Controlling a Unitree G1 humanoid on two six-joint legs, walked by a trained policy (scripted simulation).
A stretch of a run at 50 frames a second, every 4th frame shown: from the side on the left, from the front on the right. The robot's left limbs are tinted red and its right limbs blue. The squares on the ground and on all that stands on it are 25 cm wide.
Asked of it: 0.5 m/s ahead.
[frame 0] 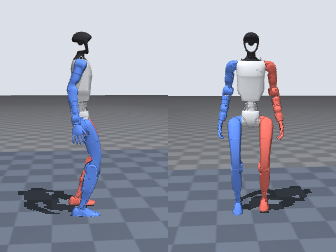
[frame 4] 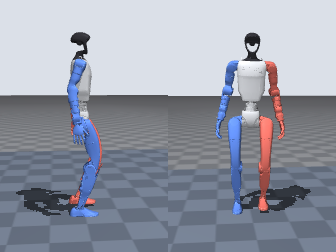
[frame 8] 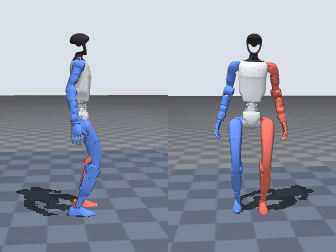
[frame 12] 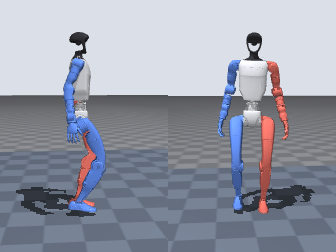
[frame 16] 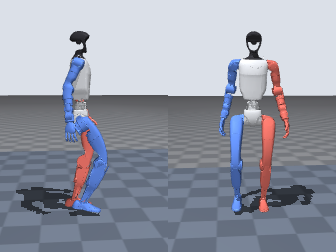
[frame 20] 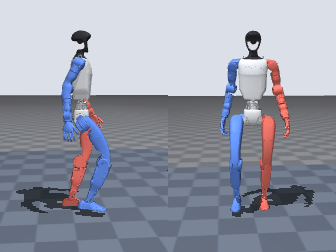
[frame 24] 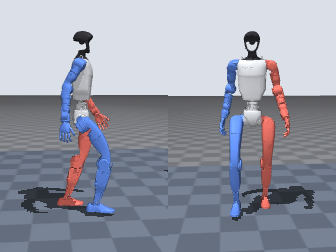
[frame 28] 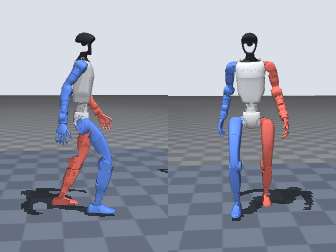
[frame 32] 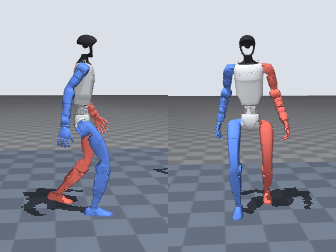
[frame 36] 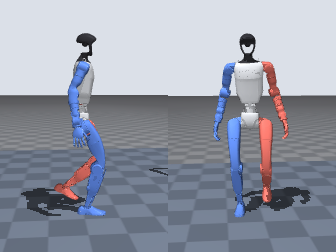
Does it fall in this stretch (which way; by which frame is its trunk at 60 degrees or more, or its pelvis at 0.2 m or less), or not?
no
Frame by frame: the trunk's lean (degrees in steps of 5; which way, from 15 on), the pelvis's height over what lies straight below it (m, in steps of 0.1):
0: 0, 0.8
4: 0, 0.8
8: 5, 0.8
12: 5, 0.8
16: 0, 0.8
20: 0, 0.8
24: 0, 0.8
28: 5, 0.8
32: 5, 0.7
36: 5, 0.8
